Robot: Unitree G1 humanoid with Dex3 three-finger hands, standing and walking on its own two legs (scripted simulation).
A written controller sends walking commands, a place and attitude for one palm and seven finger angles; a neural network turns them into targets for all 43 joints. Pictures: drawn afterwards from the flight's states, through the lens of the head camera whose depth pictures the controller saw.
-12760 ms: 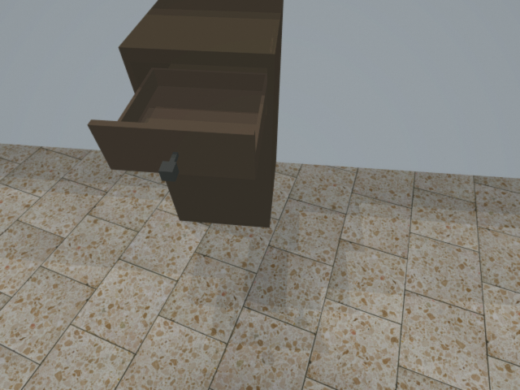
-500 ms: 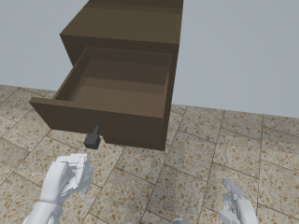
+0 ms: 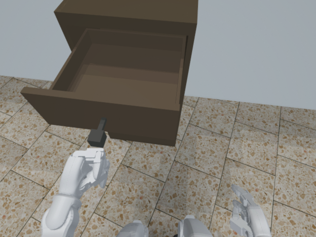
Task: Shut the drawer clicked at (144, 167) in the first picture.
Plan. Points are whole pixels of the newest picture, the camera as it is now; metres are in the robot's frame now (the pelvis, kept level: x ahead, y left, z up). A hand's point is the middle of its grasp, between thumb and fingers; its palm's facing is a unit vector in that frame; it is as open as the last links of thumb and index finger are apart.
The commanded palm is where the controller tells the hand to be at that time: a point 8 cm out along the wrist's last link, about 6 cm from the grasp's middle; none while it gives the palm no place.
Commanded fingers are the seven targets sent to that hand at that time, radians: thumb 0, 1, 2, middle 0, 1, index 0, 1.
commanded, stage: bring the fist close to the handle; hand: left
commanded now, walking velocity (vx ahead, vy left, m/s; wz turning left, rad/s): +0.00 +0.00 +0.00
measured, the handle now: (99, 131) +0.37 +0.17 +0.03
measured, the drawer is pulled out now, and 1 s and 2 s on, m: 0.29 0.27 0.15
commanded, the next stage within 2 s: push the drawer shut in 0.48 s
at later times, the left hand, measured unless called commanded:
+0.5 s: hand (107, 173) +0.26 +0.13 +0.02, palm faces -0.14 -0.99 -0.02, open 3.3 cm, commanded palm +0.25 +0.19 +0.04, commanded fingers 0.00 0.90 0.90 -1.40 -1.60 -1.40 -1.60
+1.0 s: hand (111, 156) +0.30 +0.13 +0.02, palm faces -0.14 -0.99 -0.04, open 3.4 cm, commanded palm +0.30 +0.19 +0.04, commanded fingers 0.00 0.90 0.90 -1.40 -1.60 -1.40 -1.60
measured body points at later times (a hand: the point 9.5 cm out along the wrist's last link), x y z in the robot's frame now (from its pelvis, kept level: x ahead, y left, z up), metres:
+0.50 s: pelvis -0.01 +0.01 -0.01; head +0.07 +0.01 +0.43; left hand +0.27 +0.18 +0.03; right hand +0.16 -0.23 -0.09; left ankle -0.01 +0.08 -0.66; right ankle +0.03 -0.09 -0.66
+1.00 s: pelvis +0.00 +0.01 -0.01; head +0.09 +0.01 +0.43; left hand +0.31 +0.18 +0.03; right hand +0.16 -0.23 -0.11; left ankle -0.01 +0.08 -0.66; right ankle +0.03 -0.09 -0.66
